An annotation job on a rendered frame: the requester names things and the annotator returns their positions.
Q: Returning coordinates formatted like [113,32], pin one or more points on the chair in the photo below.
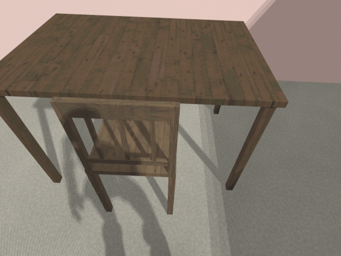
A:
[136,138]

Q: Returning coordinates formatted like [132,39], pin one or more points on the table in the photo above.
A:
[193,61]

